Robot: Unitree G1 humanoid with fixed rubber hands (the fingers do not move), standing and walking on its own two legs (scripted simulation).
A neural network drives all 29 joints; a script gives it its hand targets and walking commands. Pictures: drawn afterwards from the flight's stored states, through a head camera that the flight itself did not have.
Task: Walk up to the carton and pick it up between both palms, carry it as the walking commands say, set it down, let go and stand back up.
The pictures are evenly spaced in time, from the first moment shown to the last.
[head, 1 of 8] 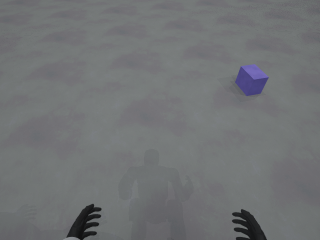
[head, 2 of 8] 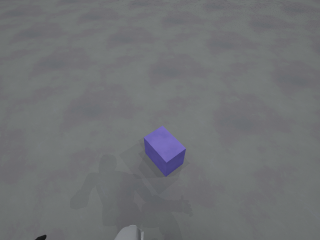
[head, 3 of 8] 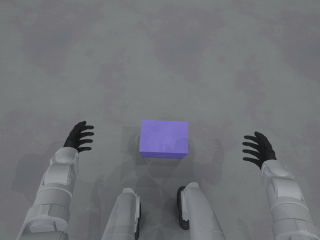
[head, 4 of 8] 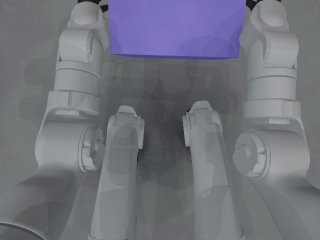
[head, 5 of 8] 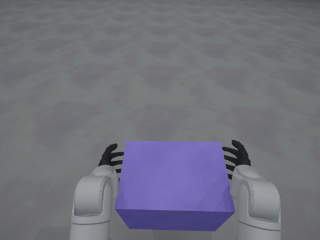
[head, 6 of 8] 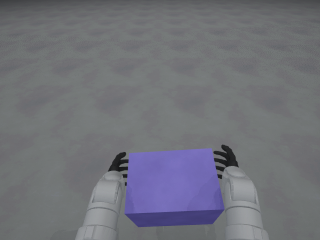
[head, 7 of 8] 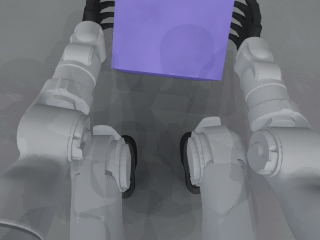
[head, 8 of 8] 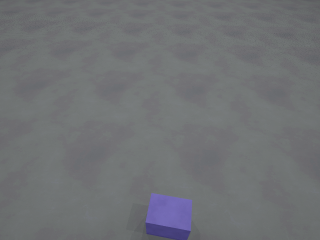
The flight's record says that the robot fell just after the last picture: no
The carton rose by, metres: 0.69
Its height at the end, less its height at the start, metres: +0.00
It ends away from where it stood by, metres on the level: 1.00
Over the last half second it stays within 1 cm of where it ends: yes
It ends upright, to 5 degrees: yes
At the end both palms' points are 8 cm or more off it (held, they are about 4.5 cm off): yes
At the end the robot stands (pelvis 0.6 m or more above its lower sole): yes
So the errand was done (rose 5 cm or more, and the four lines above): yes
